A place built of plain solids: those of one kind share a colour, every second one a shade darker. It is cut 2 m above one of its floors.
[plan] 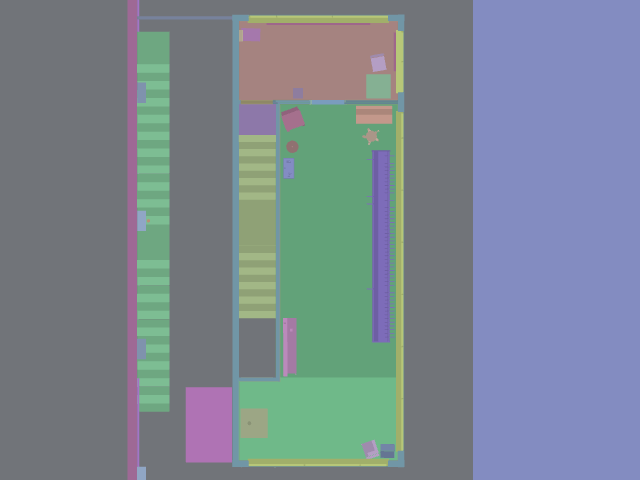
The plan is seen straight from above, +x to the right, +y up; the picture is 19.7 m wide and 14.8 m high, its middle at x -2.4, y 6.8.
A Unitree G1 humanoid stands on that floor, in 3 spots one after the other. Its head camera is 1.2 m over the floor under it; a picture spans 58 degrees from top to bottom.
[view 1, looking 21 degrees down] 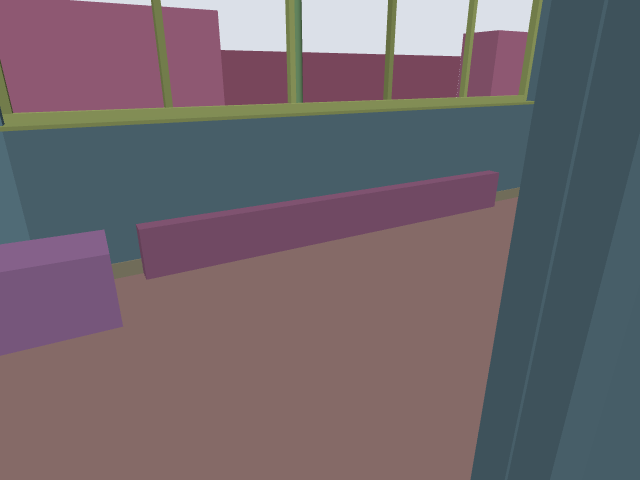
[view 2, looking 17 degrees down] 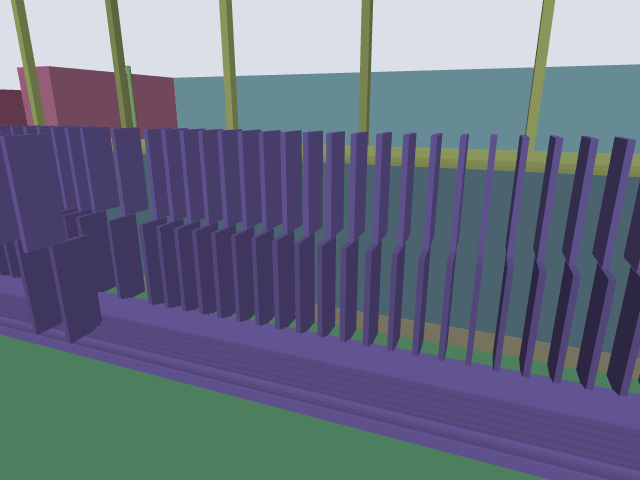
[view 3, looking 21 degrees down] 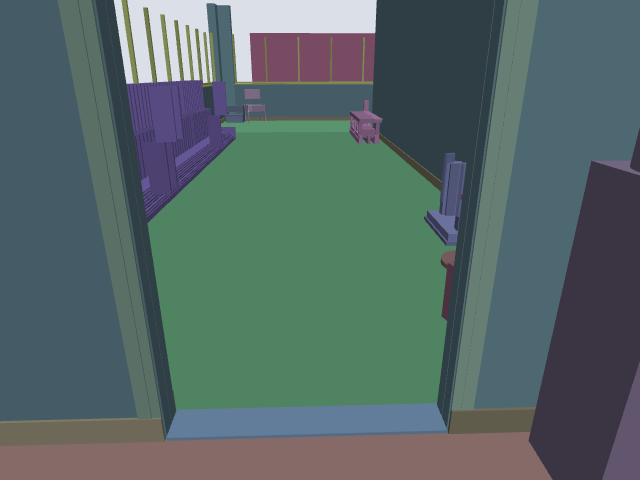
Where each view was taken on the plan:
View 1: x -4.33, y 10.78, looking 60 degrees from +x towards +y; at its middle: radiator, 3.28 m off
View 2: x -2.15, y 6.10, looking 21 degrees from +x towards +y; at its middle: wall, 2.41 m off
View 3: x -2.15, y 12.30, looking -92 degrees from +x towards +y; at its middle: raised_floor_operating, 3.35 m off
